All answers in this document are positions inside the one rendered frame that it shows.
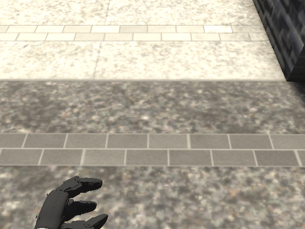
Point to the robot left hand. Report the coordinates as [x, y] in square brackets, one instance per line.
[59, 206]

